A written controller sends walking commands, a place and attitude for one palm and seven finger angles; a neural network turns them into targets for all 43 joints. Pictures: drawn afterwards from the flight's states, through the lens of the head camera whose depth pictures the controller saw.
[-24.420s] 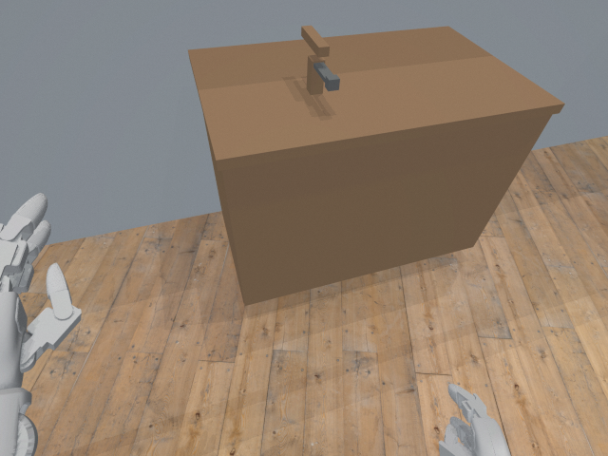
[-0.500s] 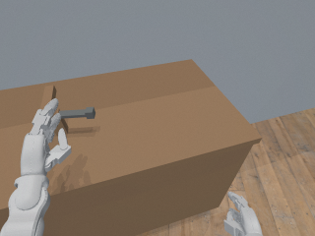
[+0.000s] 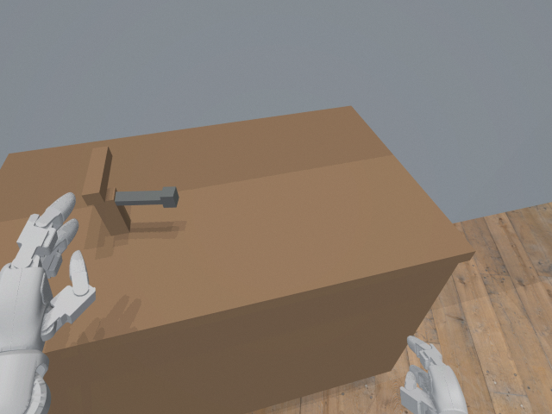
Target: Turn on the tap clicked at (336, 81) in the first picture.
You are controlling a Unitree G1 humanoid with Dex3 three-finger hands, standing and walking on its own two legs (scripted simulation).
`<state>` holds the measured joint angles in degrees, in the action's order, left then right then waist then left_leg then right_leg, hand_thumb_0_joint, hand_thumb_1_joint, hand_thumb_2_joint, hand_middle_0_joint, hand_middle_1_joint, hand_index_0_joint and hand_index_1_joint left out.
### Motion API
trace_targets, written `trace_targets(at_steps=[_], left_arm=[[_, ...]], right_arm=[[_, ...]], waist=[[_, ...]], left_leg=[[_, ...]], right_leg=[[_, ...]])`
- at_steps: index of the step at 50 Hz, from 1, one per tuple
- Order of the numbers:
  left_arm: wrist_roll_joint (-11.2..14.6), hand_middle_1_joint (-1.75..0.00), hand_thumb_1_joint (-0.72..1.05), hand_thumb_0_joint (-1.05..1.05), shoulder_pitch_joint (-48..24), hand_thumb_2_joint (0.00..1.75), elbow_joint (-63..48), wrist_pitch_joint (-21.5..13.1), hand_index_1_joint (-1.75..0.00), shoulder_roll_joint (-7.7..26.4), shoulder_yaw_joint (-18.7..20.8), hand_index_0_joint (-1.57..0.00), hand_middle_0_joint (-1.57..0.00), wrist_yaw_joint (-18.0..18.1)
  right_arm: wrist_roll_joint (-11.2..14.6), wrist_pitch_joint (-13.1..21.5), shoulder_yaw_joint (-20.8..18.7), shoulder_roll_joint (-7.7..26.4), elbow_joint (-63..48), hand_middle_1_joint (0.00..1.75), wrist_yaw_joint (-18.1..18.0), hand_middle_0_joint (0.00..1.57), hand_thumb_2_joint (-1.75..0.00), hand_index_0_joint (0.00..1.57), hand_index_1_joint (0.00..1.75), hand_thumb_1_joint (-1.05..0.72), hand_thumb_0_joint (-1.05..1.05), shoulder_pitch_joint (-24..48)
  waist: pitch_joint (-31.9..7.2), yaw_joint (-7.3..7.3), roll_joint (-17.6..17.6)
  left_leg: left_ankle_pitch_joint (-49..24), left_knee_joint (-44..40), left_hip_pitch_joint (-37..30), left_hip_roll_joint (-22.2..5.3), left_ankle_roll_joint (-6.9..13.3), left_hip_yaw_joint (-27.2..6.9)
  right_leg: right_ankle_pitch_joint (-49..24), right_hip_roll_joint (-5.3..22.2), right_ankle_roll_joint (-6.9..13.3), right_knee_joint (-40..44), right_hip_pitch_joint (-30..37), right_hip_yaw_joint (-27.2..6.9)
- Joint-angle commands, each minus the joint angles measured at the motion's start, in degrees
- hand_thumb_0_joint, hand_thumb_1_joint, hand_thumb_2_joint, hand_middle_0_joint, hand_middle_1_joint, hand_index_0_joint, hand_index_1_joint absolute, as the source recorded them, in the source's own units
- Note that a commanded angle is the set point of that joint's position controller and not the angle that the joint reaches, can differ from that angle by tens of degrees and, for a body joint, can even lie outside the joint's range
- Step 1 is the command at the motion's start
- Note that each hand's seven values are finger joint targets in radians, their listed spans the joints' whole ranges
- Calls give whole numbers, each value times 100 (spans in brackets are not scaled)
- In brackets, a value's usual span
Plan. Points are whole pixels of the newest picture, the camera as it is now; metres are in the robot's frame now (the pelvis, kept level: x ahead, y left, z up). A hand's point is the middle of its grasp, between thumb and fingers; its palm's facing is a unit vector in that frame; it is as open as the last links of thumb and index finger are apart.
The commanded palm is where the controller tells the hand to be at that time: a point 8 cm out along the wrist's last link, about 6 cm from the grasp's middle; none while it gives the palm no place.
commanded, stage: draw the hand back beside the body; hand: left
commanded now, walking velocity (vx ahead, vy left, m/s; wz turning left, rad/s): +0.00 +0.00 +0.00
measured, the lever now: (169, 197) +0.45 +0.27 +0.05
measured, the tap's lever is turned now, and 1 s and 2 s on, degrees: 77 77 77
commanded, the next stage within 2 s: step back with the hand held close in 0.18 s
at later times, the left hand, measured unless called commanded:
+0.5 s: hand (79, 281) +0.20 +0.25 +0.16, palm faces +0.39 -0.84 -0.38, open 7.5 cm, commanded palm +0.15 +0.28 +0.17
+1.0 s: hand (32, 343) +0.13 +0.27 +0.15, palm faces +0.40 -0.83 -0.40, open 7.5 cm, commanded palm +0.08 +0.30 +0.17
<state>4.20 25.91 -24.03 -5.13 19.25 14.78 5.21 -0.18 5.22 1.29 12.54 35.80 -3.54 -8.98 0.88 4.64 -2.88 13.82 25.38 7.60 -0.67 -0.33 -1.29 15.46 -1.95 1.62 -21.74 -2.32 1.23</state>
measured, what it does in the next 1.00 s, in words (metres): shifts its weight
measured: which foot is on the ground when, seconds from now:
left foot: down 0.00-1.00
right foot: down 0.00-1.00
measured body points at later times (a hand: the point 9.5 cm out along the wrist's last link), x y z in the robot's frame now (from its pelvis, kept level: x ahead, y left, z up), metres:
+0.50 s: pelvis -0.02 +0.01 +0.00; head -0.02 +0.00 +0.45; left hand +0.17 +0.29 +0.19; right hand +0.18 -0.22 -0.08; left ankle +0.00 +0.12 -0.74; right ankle -0.04 -0.10 -0.74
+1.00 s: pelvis -0.08 +0.02 -0.01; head -0.06 +0.03 +0.44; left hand +0.10 +0.31 +0.17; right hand +0.10 -0.19 -0.09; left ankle +0.00 +0.12 -0.74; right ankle -0.04 -0.10 -0.74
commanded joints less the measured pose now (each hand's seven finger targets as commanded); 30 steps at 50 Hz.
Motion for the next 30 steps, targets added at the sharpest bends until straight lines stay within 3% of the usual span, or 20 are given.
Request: trace_targets(at_steps=[1,4,10,13,14,15,16,17,18,19,22,24,28,29,30], left_arm=[[-6,-30,90,0,-842,90,-1147,-351,-30,911,536,-20,-20,118],[14,-30,90,0,-866,90,-1159,-350,-30,919,540,-20,-20,108],[-5,-30,90,0,-824,90,-1157,-385,-30,948,573,-20,-20,138],[26,-30,90,0,-682,90,-1199,-384,-30,927,572,-20,-20,110],[16,-30,90,0,-697,90,-1207,-382,-30,986,646,-20,-20,116],[4,-30,90,0,-1163,90,-1351,-417,-30,1118,718,-20,-20,147],[64,-30,90,0,-2004,90,-1846,-623,-30,1918,1589,-20,-20,233],[26,-30,90,0,-1333,90,-1097,-646,-30,1361,1211,-20,-20,160],[16,-30,90,0,-869,90,-809,-591,-30,1102,1029,-20,-20,97],[-9,-30,90,0,-824,90,-933,-606,-30,979,898,-20,-20,56],[-15,-30,90,0,-308,90,-975,-596,-30,896,821,-20,-20,44],[-23,-30,90,0,-204,90,-1256,-612,-30,1025,911,-20,-20,81],[-6,-30,90,0,-12,90,-1529,-660,-30,1269,1156,-20,-20,176],[-20,-30,90,0,-80,90,-1711,-695,-30,1412,1259,-20,-20,209],[-19,-30,90,0,-60,90,-1731,-721,-30,1321,1199,-20,-20,229]], right_arm=[[10,337,-193,602,-928,30,-82,20,-90,20,30,-90,0,855],[11,336,-176,601,-931,30,-100,20,-90,20,30,-90,0,948],[5,365,-166,587,-923,30,-103,20,-90,20,30,-90,0,931],[9,383,-181,587,-949,30,-81,20,-90,20,30,-90,0,906],[7,375,-163,588,-937,30,-85,20,-90,20,30,-90,0,941],[15,366,-170,594,-903,30,-96,20,-90,20,30,-90,0,929],[44,260,-141,594,-1177,30,-127,20,-90,20,30,-90,0,739],[-2,174,-121,540,-928,30,-136,20,-90,20,30,-90,0,677],[12,111,-177,564,-1019,30,-127,20,-90,20,30,-90,0,630],[17,61,-193,588,-1104,30,-123,20,-90,20,30,-90,0,681],[47,-58,-242,635,-1239,30,-117,20,-90,20,30,-90,0,608],[48,-101,-245,652,-1309,30,-134,20,-90,20,30,-90,0,667],[69,-127,-272,658,-1423,30,-183,20,-90,20,30,-90,0,681],[60,-126,-272,678,-1422,30,-207,20,-90,20,30,-90,0,724],[56,-119,-266,675,-1429,30,-213,20,-90,20,30,-90,0,690]], waist=[[-482,-100,-60],[-442,-76,79],[-440,-43,-211],[-497,-51,66],[-476,-40,-112],[-583,-60,-294],[-124,-202,-117],[-265,-266,261],[-484,-289,525],[-665,-281,470],[-993,-265,200],[-1096,-248,30],[-1006,-265,269],[-1011,-267,55],[-937,-272,-60]], left_leg=[[-1257,-141,-520,-157,198,-14],[-1180,-158,-481,-137,214,-37],[-1079,-153,-445,-116,197,-33],[-1153,-155,-423,-152,197,-47],[-1162,-176,-407,-133,197,-45],[-1178,-144,-473,-120,193,-14],[-1084,180,-160,-242,272,-150],[-1266,347,-146,-249,287,-207],[-1499,441,-196,-295,276,-187],[-1792,439,-263,-308,281,-177],[-2193,394,-260,-453,289,-159],[-2264,309,-190,-494,281,-227],[-1502,273,207,-504,243,-311],[-1325,161,263,-503,236,-372],[-1026,50,439,-531,245,-462]], right_leg=[[-1447,298,15,299,-511,-31],[-1353,288,16,322,-509,-38],[-1227,274,45,356,-518,-32],[-1354,294,23,290,-459,-22],[-1340,298,40,300,-444,-30],[-1378,289,55,324,-444,-47],[-2347,575,0,492,-994,-709],[-2887,722,-27,369,-946,-607],[-3209,789,-63,228,-904,-637],[-3385,796,-84,104,-849,-585],[-2982,757,-145,-67,-884,-442],[-2633,731,-136,-124,-920,-401],[-1969,734,-100,-51,-1140,-486],[-1742,723,-73,-95,-1166,-457],[-1447,651,-77,-134,-1183,-411]])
